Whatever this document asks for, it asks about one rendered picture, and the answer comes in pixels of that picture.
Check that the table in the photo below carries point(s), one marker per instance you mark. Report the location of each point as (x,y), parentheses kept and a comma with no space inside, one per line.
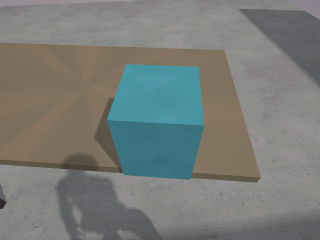
(55,100)

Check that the carton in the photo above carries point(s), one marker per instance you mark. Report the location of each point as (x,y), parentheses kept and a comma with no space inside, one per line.
(156,120)

